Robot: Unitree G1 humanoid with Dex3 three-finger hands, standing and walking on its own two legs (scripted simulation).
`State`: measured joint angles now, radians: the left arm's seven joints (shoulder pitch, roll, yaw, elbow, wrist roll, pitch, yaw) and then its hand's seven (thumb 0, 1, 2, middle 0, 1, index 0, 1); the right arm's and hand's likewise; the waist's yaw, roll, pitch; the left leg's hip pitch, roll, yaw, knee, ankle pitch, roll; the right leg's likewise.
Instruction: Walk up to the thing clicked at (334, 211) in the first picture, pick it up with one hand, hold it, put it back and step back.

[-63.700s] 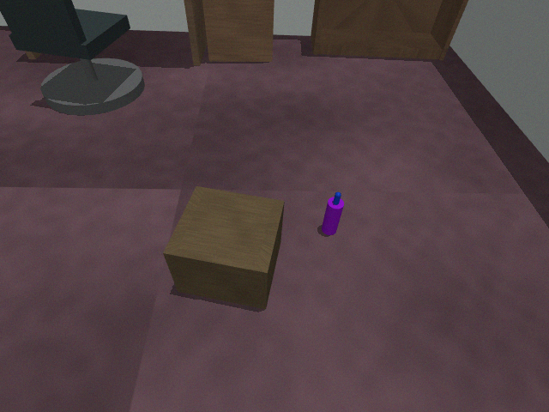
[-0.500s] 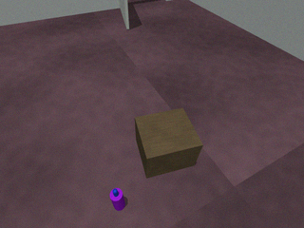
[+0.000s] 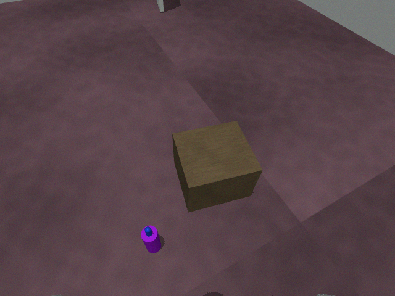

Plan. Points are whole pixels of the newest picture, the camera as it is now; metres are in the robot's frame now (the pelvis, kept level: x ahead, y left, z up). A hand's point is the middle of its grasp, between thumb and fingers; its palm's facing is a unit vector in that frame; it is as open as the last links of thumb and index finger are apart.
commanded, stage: step back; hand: left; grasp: from the side
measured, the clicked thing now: (150, 238) +0.42 +0.18 -0.65
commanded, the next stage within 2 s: none
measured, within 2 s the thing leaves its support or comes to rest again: neither
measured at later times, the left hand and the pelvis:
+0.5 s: hand out of the picture +0.03 +0.29 -0.17, palm faces -0.10 -0.92 -0.38, open 7.3 cm; pelvis -0.09 +0.03 -0.02, yaw -4 degrees
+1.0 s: hand out of the picture -0.09 +0.29 -0.16, palm faces -0.02 -0.93 -0.38, open 7.4 cm; pelvis -0.23 +0.03 -0.02, yaw -1 degrees
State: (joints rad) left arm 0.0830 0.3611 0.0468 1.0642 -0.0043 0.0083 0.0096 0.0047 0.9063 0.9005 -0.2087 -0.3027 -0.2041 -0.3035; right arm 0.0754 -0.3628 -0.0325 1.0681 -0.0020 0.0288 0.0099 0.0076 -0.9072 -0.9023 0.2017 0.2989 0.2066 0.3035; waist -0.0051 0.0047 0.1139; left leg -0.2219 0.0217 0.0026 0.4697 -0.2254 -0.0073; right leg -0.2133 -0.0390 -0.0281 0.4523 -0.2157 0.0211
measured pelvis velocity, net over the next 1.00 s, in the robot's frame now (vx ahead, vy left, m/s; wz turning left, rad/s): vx -0.23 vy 0.03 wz -0.02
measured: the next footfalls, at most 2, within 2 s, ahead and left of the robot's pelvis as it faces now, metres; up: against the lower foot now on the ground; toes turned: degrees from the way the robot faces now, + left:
right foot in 0.60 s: -0.12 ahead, -0.11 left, +0.00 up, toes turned -2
left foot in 0.92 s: -0.17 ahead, +0.13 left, +0.00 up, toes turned -4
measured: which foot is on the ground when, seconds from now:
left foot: down 0.00-0.62, up 0.64-0.90, down 0.92-1.00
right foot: down 0.00-0.22, up 0.24-0.58, down 0.60-0.94, up 0.96-1.00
